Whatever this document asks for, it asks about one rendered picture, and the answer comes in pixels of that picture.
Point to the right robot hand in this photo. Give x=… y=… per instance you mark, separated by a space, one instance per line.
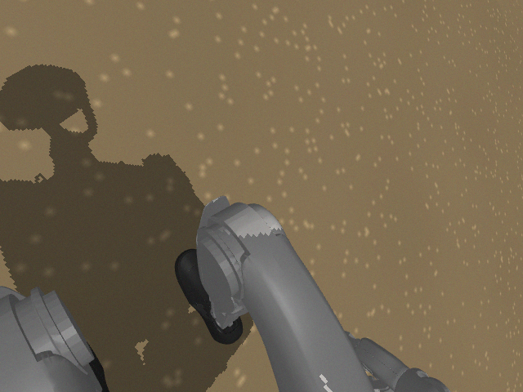
x=383 y=365

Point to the right robot foot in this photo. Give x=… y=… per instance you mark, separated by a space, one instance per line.
x=187 y=273

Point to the right robot arm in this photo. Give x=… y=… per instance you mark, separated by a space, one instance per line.
x=416 y=380

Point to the left robot foot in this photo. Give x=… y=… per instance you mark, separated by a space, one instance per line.
x=99 y=372

